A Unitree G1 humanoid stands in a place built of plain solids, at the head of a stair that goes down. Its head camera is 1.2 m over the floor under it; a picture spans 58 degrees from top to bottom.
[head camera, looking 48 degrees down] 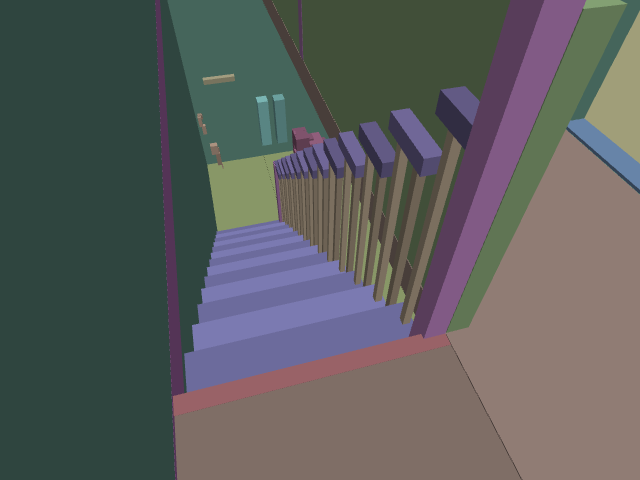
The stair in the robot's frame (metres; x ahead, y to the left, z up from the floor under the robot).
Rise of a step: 0.20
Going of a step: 0.24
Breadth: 0.83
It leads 15 degrees to the left of straight ahead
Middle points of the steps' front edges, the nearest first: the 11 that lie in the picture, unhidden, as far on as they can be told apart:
0.60 0.01 0.00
0.83 0.08 -0.19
1.06 0.14 -0.39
1.29 0.20 -0.58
1.52 0.26 -0.78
1.76 0.33 -0.97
1.99 0.39 -1.17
2.22 0.45 -1.37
2.45 0.52 -1.56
2.68 0.58 -1.76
2.91 0.64 -1.95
